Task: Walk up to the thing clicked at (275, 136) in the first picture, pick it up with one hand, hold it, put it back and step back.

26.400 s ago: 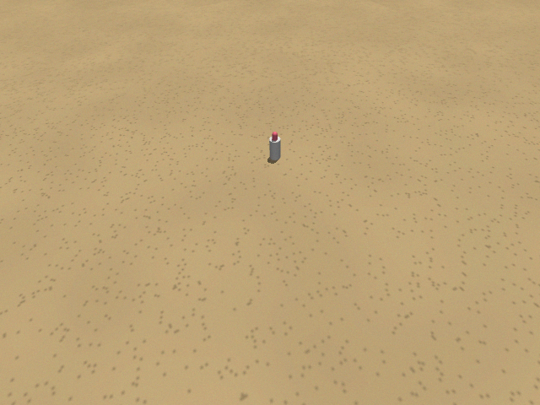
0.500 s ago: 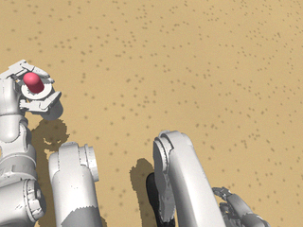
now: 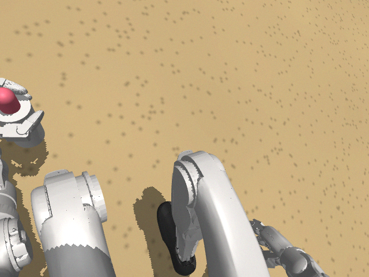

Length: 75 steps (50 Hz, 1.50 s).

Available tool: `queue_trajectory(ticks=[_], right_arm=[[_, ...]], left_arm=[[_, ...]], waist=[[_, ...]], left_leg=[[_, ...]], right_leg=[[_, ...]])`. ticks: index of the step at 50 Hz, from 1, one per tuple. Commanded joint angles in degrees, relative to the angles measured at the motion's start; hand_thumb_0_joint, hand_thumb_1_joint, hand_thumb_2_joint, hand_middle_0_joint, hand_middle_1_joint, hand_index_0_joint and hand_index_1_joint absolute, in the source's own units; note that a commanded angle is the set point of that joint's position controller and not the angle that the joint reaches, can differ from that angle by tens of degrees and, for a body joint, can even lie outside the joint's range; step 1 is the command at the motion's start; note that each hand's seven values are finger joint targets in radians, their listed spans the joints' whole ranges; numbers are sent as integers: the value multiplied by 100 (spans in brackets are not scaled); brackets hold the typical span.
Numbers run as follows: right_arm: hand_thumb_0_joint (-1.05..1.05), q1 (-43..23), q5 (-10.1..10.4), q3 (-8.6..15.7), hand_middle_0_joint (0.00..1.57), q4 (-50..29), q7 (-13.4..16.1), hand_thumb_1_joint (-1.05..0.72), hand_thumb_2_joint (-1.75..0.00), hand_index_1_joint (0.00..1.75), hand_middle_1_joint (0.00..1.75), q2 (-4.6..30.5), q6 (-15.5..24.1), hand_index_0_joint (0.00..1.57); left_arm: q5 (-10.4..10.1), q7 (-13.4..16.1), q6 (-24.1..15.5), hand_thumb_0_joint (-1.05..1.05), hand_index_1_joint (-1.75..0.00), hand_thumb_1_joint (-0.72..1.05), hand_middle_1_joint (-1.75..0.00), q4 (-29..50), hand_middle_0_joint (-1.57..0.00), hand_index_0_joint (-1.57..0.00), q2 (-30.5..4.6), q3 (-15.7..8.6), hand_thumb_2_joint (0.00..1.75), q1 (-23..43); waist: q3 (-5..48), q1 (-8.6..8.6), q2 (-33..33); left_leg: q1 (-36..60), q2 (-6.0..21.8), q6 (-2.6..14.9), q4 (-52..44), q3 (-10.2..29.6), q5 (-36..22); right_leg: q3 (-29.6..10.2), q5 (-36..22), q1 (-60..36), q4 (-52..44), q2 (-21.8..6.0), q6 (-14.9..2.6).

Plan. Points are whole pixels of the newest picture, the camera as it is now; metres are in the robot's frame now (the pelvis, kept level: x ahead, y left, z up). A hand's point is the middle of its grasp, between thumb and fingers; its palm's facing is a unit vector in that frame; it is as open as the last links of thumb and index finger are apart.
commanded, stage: lower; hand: left
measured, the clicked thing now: (17, 117) +0.45 +0.26 -0.15
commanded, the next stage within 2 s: loosen in 0.98 s
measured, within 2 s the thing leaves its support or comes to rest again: neither
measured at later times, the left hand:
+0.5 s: hand (19, 113) +0.46 +0.26 -0.16, palm faces +0.19 -0.98 +0.00, open 7.5 cm
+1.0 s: hand (20, 113) +0.46 +0.26 -0.17, palm faces +0.22 -0.98 +0.01, open 7.5 cm
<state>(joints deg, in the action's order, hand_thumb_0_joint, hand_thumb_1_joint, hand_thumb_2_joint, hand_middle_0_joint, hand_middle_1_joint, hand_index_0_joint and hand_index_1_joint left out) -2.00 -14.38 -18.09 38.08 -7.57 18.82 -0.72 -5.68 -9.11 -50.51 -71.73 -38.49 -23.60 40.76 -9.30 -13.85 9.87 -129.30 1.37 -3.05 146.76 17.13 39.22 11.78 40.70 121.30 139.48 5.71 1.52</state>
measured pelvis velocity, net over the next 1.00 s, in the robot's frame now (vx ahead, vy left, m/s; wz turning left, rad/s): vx -0.01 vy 0.01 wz -0.08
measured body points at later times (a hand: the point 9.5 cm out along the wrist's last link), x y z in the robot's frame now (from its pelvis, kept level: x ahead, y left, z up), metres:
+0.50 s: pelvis -0.01 +0.01 -0.01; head +0.23 +0.17 +0.34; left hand +0.44 +0.31 -0.15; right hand +0.13 -0.25 -0.05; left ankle +0.08 +0.14 -0.27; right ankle +0.11 -0.11 -0.26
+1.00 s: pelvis -0.01 +0.01 -0.01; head +0.24 +0.19 +0.32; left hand +0.45 +0.31 -0.17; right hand +0.13 -0.24 -0.04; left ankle +0.08 +0.14 -0.27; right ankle +0.11 -0.11 -0.26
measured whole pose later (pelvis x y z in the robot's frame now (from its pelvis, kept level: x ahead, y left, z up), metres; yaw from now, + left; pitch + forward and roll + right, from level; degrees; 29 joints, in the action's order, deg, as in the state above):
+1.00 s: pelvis -0.01 +0.01 -0.01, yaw -4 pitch +14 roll -18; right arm -8.9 -20.2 -30.5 32.1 -6.9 20.6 -1.1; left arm -5.5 -4.6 -58.6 -83.0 -50.4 -24.5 42.8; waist -17.0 -16.3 16.3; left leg -126.8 1.3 -2.2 150.7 23.6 40.4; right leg 16.2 39.2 116.7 137.9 8.1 3.9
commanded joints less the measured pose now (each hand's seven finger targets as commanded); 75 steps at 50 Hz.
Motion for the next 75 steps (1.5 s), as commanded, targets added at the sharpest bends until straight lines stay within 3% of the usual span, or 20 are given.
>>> queue_trajectory(ticks=[1, 14, 15, 19, 21, 22, 26, 30, 35, 36, 40, 43, 50, 54, 59, 62, 67, 71, 75], right_arm=[[0, 450, -117, 332, 20, -162, 92, -90, -91, 30, 30, 1802, -36, 20], [0, 88, -289, -79, 20, -425, 129, -90, -90, 30, 30, 2006, -45, 20], [0, 26, -287, -95, 20, -424, 131, -90, -90, 30, 30, 2019, -41, 20], [0, -54, -380, -204, 20, -443, 149, -90, -90, 30, 30, 2093, -38, 20], [0, -118, -394, -254, 20, -445, 156, -90, -90, 30, 30, 2070, -37, 20], [0, -118, -410, -289, 20, -475, 155, -90, -90, 30, 30, 2076, -45, 20], [0, -164, -460, -338, 20, -492, 167, -90, -90, 30, 30, 2174, -61, 20], [0, -264, -479, -394, 20, -538, 156, -90, -90, 30, 30, 2171, -62, 20], [0, -241, -517, -465, 20, -537, 176, -89, -90, 30, 30, 2227, -78, 20], [0, -302, -515, -488, 20, -549, 173, -90, -90, 30, 30, 2205, -77, 20], [0, -334, -554, -530, 20, -596, 178, -90, -90, 30, 30, 2210, -97, 20], [0, -360, -580, -574, 20, -615, 183, -90, -90, 30, 30, 2216, -97, 20], [0, -458, -612, -600, 20, -613, 194, -90, -90, 30, 30, 2239, -117, 20], [0, -461, -621, -611, 20, -638, 186, -90, -90, 30, 30, 2288, -133, 20], [0, -483, -634, -640, 20, -647, 184, -91, -89, 30, 30, 2289, -126, 20], [0, -506, -613, -668, 20, -677, 179, -92, -90, 30, 30, 2249, -128, 20], [0, -523, -636, -674, 20, -683, 175, -92, -90, 30, 30, 2257, -131, 20], [0, -554, -606, -679, 20, -734, 179, -92, -90, 30, 30, 2270, -154, 20], [0, -555, -592, -671, 20, -791, 174, -91, -90, 30, 30, 2250, -150, 20]], left_arm=[[-99, 47, -670, 0, -129, 30, -128, 1021, -121, -121, -1190, -114, 115, 1902], [-160, 147, -907, 0, -133, 31, -133, 540, -124, -125, -1500, -108, 119, 1863], [-153, 176, -940, 0, -132, 32, -132, 606, -125, -125, -1657, -154, 118, 1952], [-101, 192, -1048, 0, -133, 30, -133, 517, -124, -125, -1788, -123, 119, 2034], [-79, 228, -1087, 0, -131, 33, -131, 441, -124, -124, -1858, -144, 118, 1981], [-58, 253, -1102, 0, -132, 31, -131, 377, -125, -125, -1889, -140, 118, 2035], [-49, 263, -1149, 0, -134, 29, -133, 275, -127, -127, -1923, -115, 120, 1964], [-47, 275, -1153, 0, -132, 28, -131, 127, -125, -125, -1894, -62, 118, 1835], [-82, 256, -1191, 0, -129, 30, -129, 63, -122, -123, -1903, -54, 117, 1760], [-76, 293, -1209, 0, -129, 29, -128, 131, -122, -122, -2035, -101, 115, 1891], [-102, 353, -1262, 0, -131, 30, -130, 73, -123, -123, -2029, -155, 119, 1921], [-75, 408, -1310, 0, -131, 29, -130, 38, -124, -123, -2216, -210, 118, 1952], [20, 392, -1355, 0, -131, 32, -130, -98, -125, -125, -2110, -28, 119, 1912], [-26, 397, -1352, 0, -132, 29, -130, -202, -127, -127, -2134, -91, 118, 1795], [-62, 415, -1353, 0, -101, 9, -103, -236, -110, -112, -2038, -47, 78, 1768], [-55, 441, -1361, 0, -91, -1, -93, -235, -105, -107, -2141, -69, 66, 1797], [-3, 446, -1372, 0, -64, -27, -64, -348, -77, -77, -2094, -39, 44, 1727], [-10, 452, -1307, 0, -54, -39, -54, -568, -68, -68, -2070, -23, 35, 1714], [-30, 437, -1283, 0, -48, -44, -48, -543, -61, -61, -2033, -28, 31, 1615]], waist=[[3783, -357, -2815], [3226, -666, -2622], [3153, -621, -2670], [3152, -743, -2931], [3039, -687, -2861], [3033, -769, -2840], [2939, -833, -2958], [2867, -810, -2937], [2899, -907, -2917], [2844, -847, -2912], [2768, -923, -2824], [2772, -918, -2839], [2580, -1013, -2947], [2557, -988, -2953], [2531, -1042, -2931], [2482, -1012, -2765], [2379, -1037, -2851], [2155, -1056, -2654], [2244, -989, -2593]], left_leg=[[2715, 209, 187, -1401, -593, -933], [2551, 248, 206, -1309, -334, -744], [2486, 253, 202, -1323, -343, -642], [2739, 288, 168, -1320, -255, -653], [2599, 282, 186, -1276, -273, -634], [2595, 291, 184, -1278, -251, -619], [2774, 313, 146, -1335, -156, -703], [2770, 321, 137, -1342, -126, -758], [2869, 327, 144, -1273, -39, -966], [2766, 325, 151, -1273, -59, -907], [2720, 339, 177, -1227, -43, -754], [2667, 344, 184, -1194, -55, -754], [2769, 372, 151, -1265, 33, -719], [2844, 384, 130, -1303, 72, -746], [2918, 381, 130, -1299, 115, -926], [2672, 370, 182, -1244, 82, -716], [2738, 393, 160, -1327, 123, -661], [2464, 368, 202, -1369, 103, -363], [2522, 367, 201, -1386, 103, -431]], right_leg=[[330, -1559, -1858, -1343, 133, -278], [569, -1552, -1955, -1347, 230, -210], [566, -1459, -1895, -1346, 228, -232], [640, -1491, -1889, -1282, 253, -224], [615, -1506, -1929, -1296, 257, -224], [651, -1492, -1948, -1306, 260, -215], [739, -1551, -1925, -1258, 276, -213], [772, -1593, -1896, -1237, 295, -219], [822, -1804, -2021, -1230, 314, -177], [803, -1758, -2004, -1250, 315, -196], [814, -1673, -2056, -1311, 346, -169], [799, -1691, -2140, -1324, 358, -168], [891, -1637, -1923, -1279, 375, -185], [941, -1640, -1931, -1263, 387, -191], [949, -1790, -1967, -1272, 395, -173], [925, -1657, -1987, -1340, 409, -173], [967, -1588, -1910, -1312, 416, -186], [982, -1356, -1816, -1397, 413, -190], [980, -1395, -1855, -1411, 431, -191]])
